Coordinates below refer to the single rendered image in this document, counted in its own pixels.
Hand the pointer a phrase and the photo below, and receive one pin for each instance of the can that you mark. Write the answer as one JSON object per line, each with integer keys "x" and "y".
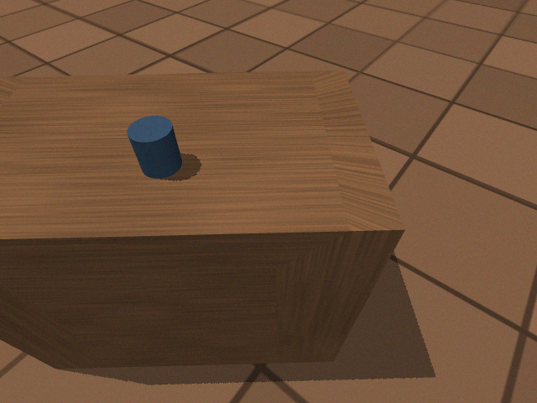
{"x": 154, "y": 143}

